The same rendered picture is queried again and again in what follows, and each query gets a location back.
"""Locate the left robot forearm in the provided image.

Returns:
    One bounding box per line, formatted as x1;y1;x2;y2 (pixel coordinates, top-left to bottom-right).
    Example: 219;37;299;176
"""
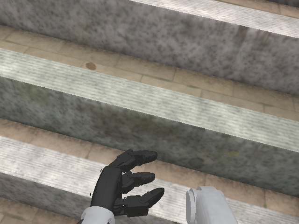
77;206;115;224

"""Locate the left robot hand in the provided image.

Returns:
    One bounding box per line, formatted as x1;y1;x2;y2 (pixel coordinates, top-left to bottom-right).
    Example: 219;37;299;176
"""
90;149;164;217

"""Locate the right robot thigh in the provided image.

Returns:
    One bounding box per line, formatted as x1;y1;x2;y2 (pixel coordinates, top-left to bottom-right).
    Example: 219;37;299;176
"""
186;186;238;224

